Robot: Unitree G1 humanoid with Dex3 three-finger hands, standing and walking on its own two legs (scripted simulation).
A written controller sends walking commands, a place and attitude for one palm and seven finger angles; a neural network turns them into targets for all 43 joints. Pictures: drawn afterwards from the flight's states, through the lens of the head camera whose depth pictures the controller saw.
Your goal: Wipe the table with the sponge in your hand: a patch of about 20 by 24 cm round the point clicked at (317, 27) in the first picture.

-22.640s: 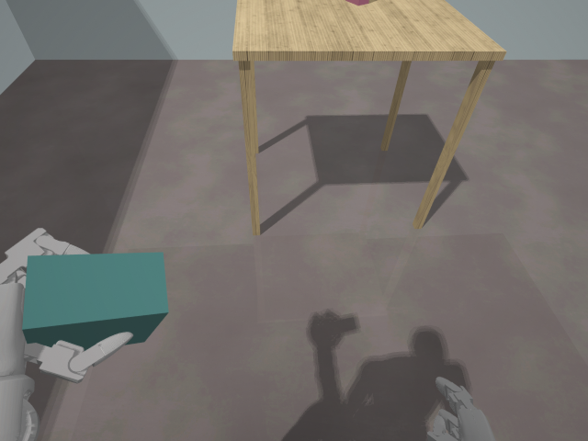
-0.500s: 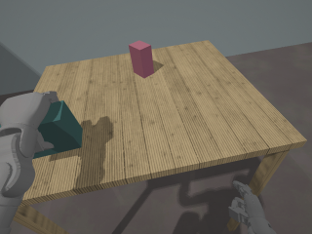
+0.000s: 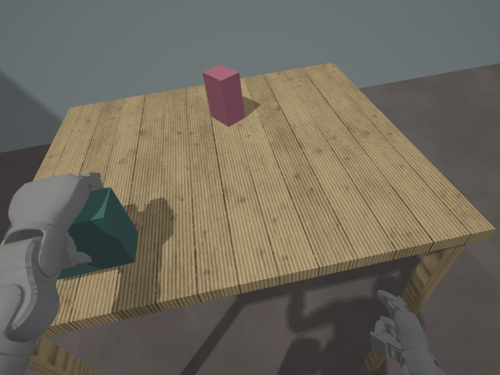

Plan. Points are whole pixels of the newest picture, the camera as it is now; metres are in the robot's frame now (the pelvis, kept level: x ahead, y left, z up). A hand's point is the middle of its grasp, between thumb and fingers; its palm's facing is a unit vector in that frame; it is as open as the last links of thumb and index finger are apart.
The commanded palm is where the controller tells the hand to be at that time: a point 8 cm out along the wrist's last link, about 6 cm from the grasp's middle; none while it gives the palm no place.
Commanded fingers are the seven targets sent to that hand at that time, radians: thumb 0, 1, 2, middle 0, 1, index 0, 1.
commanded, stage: lower the sponge onto the table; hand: left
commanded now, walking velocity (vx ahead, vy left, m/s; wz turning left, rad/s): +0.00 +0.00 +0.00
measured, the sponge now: (85, 242) +0.24 +0.31 +0.11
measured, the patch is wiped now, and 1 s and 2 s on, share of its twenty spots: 0.00 0.15 0.25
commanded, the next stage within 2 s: wipe forward along the first lane in 0.70 s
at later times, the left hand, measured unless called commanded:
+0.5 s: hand (85, 233) +0.24 +0.30 +0.14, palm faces +0.03 -0.03 -1.00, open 10.1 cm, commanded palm +0.21 +0.30 +0.20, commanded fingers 0.00 0.10 1.30 -1.20 -1.60 -1.20 -1.60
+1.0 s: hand (80, 226) +0.25 +0.31 +0.14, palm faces +0.03 +0.00 -1.00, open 10.1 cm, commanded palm +0.23 +0.31 +0.18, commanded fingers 0.00 0.10 1.30 -1.20 -1.60 -1.20 -1.60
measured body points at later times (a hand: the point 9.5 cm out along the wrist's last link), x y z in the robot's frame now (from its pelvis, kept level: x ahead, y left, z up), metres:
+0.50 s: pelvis +0.00 +0.00 +0.00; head -0.01 -0.04 +0.45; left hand +0.24 +0.29 +0.19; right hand +0.25 -0.19 -0.08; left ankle +0.01 +0.11 -0.74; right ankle +0.04 -0.08 -0.74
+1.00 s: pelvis +0.00 +0.00 +0.00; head -0.01 -0.04 +0.45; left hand +0.25 +0.31 +0.19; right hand +0.24 -0.20 -0.09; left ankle +0.01 +0.11 -0.74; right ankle +0.04 -0.08 -0.74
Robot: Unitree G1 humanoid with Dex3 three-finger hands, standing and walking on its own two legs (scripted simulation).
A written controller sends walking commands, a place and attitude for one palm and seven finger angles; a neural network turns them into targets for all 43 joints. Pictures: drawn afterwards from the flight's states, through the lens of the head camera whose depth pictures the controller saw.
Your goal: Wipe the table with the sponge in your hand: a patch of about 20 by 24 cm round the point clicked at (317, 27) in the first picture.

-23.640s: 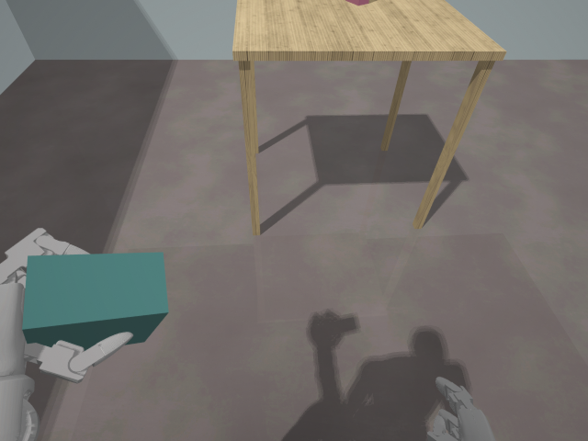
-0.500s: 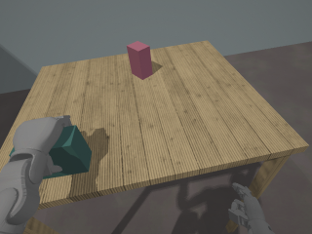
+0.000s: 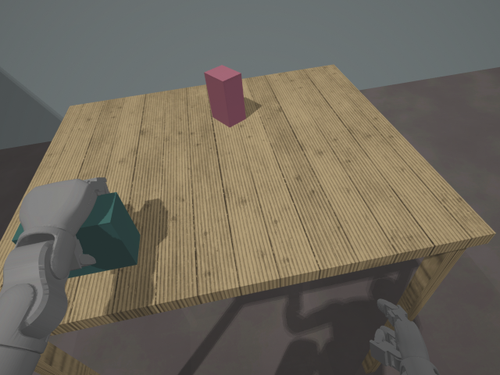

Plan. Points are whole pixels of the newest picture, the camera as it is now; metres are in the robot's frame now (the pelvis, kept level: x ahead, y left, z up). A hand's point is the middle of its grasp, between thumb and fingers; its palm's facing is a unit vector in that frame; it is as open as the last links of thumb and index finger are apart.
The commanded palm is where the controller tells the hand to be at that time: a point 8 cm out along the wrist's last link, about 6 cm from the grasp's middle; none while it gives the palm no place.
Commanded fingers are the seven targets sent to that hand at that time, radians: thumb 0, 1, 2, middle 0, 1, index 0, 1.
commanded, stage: wipe forward along the first lane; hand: left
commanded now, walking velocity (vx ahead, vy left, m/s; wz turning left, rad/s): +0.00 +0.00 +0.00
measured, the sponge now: (89, 243) +0.25 +0.31 +0.09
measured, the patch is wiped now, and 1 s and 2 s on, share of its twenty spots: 0.15 0.25 0.40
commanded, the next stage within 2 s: slide across to the middle lane in 1.44 s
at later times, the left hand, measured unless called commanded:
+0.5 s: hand (90, 201) +0.31 +0.33 +0.13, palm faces -0.05 +0.01 -1.00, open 10.1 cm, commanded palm +0.29 +0.32 +0.16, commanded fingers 0.00 0.10 1.30 -1.20 -1.60 -1.20 -1.60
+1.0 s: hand (94, 182) +0.35 +0.35 +0.13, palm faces -0.10 +0.02 -0.99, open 10.1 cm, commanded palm +0.34 +0.34 +0.16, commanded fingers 0.00 0.10 1.30 -1.20 -1.60 -1.20 -1.60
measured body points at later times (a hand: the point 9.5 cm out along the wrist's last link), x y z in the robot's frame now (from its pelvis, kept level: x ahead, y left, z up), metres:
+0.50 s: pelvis +0.00 -0.01 +0.00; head +0.00 -0.05 +0.44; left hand +0.30 +0.32 +0.19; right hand +0.19 -0.25 -0.11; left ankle +0.01 +0.11 -0.74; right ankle +0.03 -0.08 -0.74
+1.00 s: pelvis -0.01 +0.00 -0.01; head +0.00 -0.03 +0.44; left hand +0.35 +0.34 +0.19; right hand +0.14 -0.26 -0.13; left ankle +0.01 +0.11 -0.74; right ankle +0.03 -0.08 -0.74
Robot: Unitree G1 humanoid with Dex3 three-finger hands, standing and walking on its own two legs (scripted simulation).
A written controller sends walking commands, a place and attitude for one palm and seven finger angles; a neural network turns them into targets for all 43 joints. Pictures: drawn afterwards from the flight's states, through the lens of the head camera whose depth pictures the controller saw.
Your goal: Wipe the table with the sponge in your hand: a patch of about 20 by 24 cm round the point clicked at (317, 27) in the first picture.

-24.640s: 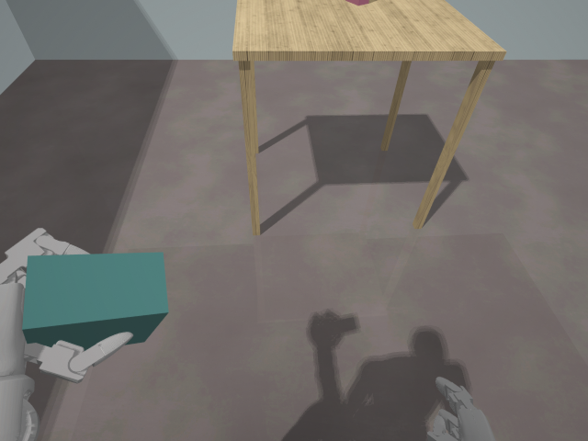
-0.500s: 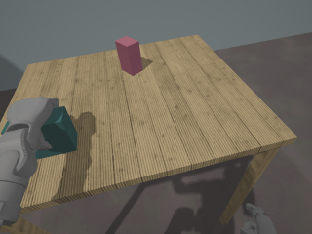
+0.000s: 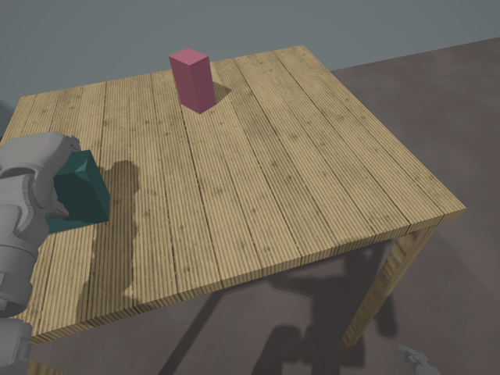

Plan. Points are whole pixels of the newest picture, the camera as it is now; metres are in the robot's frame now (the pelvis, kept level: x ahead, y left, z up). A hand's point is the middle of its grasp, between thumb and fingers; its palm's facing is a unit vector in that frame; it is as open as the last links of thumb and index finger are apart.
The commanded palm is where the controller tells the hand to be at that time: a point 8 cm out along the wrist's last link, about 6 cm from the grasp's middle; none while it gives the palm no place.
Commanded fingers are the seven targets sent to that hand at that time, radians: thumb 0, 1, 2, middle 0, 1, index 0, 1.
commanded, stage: wipe forward along the first lane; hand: left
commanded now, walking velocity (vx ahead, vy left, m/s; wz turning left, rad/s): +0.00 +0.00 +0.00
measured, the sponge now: (62, 201) +0.35 +0.35 +0.10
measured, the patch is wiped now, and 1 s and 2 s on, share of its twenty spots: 0.25 0.40 0.45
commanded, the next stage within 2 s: slide across to the middle lane in 0.44 s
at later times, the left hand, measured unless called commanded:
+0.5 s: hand (54, 160) +0.41 +0.38 +0.14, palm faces -0.14 +0.02 -0.99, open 10.1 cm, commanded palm +0.40 +0.37 +0.17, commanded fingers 0.00 0.10 1.30 -1.20 -1.60 -1.20 -1.60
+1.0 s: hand (80, 148) +0.43 +0.34 +0.15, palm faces -0.03 +0.01 -1.00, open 10.1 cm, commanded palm +0.41 +0.32 +0.20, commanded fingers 0.00 0.10 1.30 -1.20 -1.60 -1.20 -1.60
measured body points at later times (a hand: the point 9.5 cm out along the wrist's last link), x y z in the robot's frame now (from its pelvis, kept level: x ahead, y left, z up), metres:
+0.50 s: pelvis +0.01 +0.02 +0.00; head +0.04 +0.00 +0.45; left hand +0.41 +0.37 +0.19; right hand +0.11 -0.25 -0.12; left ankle +0.02 +0.11 -0.73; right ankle +0.04 -0.08 -0.73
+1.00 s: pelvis +0.04 +0.04 +0.01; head +0.06 +0.02 +0.46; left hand +0.43 +0.33 +0.20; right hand +0.20 -0.20 -0.11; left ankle +0.02 +0.11 -0.73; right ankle +0.04 -0.08 -0.73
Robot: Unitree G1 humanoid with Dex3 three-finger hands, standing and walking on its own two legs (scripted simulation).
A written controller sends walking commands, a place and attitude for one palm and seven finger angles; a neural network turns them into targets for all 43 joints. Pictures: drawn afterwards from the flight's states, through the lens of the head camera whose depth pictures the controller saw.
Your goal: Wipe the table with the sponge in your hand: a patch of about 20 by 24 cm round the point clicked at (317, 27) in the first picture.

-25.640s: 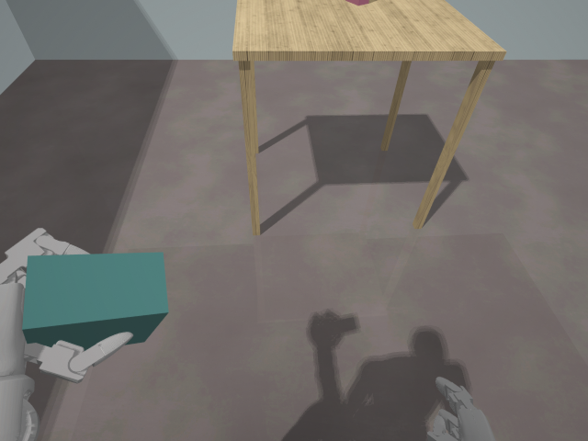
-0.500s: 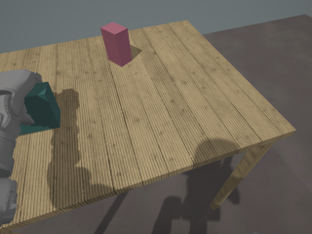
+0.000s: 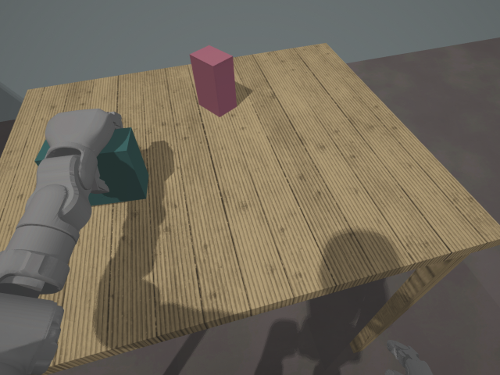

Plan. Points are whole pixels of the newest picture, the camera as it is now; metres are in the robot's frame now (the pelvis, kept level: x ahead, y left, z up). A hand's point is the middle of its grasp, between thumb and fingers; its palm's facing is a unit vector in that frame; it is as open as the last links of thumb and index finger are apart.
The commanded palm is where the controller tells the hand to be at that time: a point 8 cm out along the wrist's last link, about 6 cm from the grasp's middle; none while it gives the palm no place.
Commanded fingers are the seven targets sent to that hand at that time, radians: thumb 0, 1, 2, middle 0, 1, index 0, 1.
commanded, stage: slide across to the middle lane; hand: left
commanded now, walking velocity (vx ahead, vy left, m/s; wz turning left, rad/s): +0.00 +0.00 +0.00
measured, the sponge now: (102, 176) +0.39 +0.30 +0.10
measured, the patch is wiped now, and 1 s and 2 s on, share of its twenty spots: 0.40 0.45 0.70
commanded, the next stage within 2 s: wipe back along the middle lane in 0.28 s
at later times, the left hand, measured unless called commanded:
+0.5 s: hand (123, 156) +0.41 +0.25 +0.13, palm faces -0.03 +0.00 -1.00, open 10.1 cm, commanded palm +0.37 +0.24 +0.18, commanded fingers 0.00 0.10 1.30 -1.20 -1.60 -1.20 -1.60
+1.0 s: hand (127, 174) +0.37 +0.23 +0.13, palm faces +0.02 -0.01 -1.00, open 10.1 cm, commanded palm +0.32 +0.22 +0.16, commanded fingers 0.00 0.10 1.30 -1.20 -1.60 -1.20 -1.60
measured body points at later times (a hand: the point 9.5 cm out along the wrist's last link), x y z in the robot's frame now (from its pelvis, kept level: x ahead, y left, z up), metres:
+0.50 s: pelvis +0.02 -0.02 +0.00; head +0.04 -0.04 +0.45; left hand +0.40 +0.25 +0.19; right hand +0.20 -0.25 -0.11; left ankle -0.01 +0.07 -0.74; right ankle +0.00 -0.12 -0.74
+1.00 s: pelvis +0.01 -0.03 +0.00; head +0.01 -0.07 +0.45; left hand +0.36 +0.23 +0.19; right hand +0.20 -0.27 -0.10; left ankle -0.01 +0.07 -0.74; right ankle +0.00 -0.12 -0.74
